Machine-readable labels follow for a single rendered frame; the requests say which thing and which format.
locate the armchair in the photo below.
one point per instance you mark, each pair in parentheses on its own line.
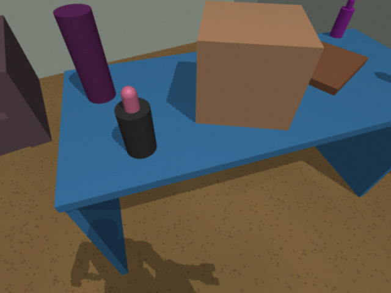
(23,119)

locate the desk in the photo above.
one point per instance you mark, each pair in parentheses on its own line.
(352,130)

